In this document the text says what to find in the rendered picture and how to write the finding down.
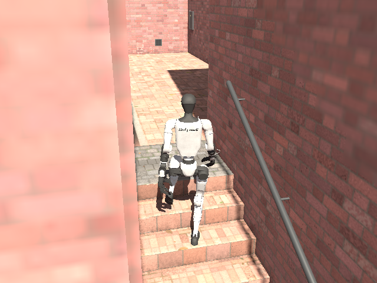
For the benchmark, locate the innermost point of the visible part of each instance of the stairs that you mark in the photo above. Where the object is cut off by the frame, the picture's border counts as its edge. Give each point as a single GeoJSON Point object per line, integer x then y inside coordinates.
{"type": "Point", "coordinates": [226, 247]}

